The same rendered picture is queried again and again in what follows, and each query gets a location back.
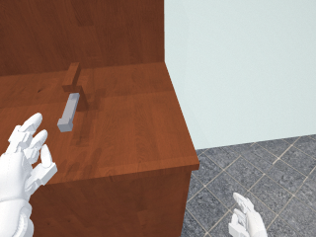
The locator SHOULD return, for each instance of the robot left forearm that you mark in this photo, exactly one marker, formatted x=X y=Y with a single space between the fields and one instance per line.
x=15 y=218

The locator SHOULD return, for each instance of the counter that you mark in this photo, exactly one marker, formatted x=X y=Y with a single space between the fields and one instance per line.
x=124 y=170

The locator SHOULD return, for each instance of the tap lever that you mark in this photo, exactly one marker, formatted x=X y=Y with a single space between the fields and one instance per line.
x=66 y=122

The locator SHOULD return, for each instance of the robot right hand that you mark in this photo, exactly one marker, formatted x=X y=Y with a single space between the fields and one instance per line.
x=252 y=224

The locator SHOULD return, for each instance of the robot left hand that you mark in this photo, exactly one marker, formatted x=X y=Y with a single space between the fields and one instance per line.
x=18 y=179

